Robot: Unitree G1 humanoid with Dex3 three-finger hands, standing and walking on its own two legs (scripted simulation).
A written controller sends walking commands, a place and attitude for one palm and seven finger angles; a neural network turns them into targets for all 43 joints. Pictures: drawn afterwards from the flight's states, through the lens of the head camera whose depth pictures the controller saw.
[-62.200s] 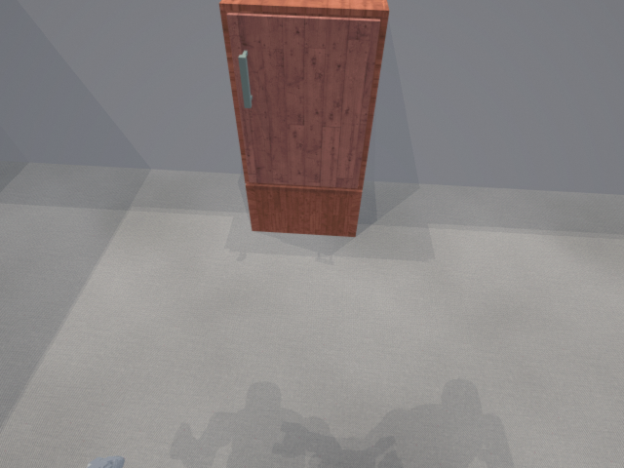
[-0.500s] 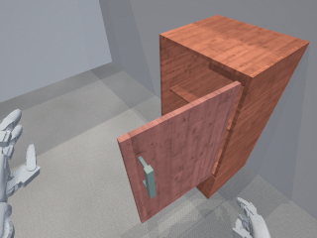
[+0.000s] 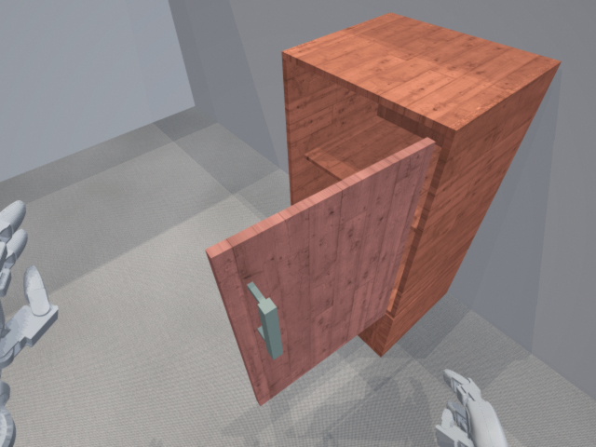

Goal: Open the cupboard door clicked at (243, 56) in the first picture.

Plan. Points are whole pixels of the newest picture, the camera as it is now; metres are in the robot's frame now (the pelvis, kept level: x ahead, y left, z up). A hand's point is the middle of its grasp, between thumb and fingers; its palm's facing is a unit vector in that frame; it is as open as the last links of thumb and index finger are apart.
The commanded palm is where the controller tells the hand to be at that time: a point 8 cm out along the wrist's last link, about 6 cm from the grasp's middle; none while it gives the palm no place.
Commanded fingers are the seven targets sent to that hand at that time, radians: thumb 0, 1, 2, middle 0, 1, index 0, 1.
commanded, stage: step back with the hand held close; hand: left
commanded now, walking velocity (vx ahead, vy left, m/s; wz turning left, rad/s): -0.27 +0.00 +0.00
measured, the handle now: (264, 321) +0.31 +0.09 -0.05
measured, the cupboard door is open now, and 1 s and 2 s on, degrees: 85 85 85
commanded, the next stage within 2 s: stop stepping back and stand still in 1.48 s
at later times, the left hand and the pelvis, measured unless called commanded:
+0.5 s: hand (7, 379) +0.14 +0.28 +0.15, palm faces +0.42 -0.77 -0.49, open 7.4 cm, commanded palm +0.08 +0.32 +0.17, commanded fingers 0.00 0.90 0.90 -0.20 -0.30 -0.20 -0.30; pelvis -0.07 +0.02 -0.01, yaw -1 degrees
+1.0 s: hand out of the picture +0.09 +0.29 +0.15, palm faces +0.44 -0.74 -0.50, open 7.4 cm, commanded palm +0.01 +0.33 +0.17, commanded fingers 0.00 0.90 0.90 -0.20 -0.30 -0.20 -0.30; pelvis -0.12 +0.03 -0.03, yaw +3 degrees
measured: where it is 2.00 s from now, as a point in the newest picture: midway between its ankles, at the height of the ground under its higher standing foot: outside the picture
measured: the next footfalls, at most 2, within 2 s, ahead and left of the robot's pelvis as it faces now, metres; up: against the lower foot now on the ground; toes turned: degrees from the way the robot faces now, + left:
right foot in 1.12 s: -0.18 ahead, -0.10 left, +0.00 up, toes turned +3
left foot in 1.34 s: -0.10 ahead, +0.09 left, +0.00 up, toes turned -1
